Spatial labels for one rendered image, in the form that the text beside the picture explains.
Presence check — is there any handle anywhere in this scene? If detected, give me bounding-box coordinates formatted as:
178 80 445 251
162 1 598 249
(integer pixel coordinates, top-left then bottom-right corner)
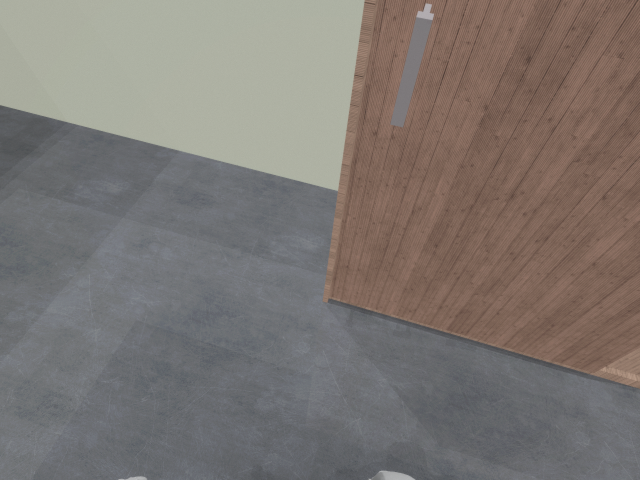
390 3 434 127

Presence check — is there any wardrobe door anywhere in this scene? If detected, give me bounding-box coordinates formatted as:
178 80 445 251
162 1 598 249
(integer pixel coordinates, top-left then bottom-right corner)
608 348 640 375
330 0 640 373

